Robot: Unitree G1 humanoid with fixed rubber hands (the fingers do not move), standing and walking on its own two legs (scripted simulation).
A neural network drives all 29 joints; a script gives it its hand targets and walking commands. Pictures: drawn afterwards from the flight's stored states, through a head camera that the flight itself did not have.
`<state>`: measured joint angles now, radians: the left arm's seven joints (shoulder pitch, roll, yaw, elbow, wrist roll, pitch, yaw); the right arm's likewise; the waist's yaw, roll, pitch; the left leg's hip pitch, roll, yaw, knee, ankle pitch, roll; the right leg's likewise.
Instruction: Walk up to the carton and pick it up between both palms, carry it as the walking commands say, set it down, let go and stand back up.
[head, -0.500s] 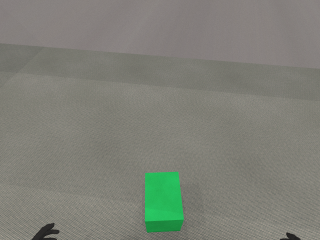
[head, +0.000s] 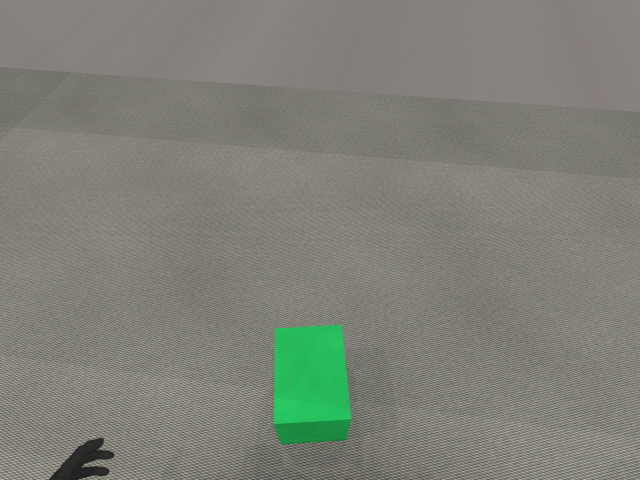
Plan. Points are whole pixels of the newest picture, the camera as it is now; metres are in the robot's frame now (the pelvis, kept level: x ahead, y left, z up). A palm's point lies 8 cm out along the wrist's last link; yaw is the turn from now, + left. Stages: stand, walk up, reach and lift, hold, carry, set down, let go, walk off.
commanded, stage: walk up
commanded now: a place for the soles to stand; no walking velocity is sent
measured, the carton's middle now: (311, 385) +0.45 +0.05 -0.64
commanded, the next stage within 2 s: reach and lift in 0.76 s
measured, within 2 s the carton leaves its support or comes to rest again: neither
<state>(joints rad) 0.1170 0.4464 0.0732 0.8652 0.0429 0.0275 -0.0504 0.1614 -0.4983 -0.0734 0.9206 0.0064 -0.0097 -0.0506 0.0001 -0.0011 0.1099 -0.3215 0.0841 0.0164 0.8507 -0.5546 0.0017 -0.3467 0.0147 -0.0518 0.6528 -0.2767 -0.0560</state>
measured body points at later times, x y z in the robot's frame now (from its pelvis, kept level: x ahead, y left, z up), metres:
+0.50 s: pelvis +0.01 +0.00 +0.02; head +0.03 +0.01 +0.47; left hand +0.13 +0.33 -0.09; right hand +0.16 -0.32 -0.08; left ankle +0.00 +0.12 -0.72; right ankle +0.04 -0.09 -0.72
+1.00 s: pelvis +0.01 +0.00 +0.00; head +0.09 +0.00 +0.44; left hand +0.17 +0.31 -0.09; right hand +0.19 -0.29 -0.09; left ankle +0.00 +0.12 -0.72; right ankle +0.04 -0.09 -0.72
